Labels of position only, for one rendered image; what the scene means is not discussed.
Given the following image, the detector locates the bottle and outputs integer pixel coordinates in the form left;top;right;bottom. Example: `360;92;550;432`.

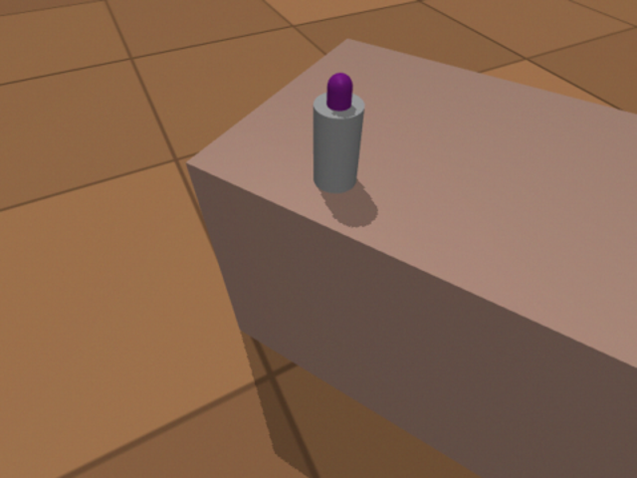
314;73;364;193

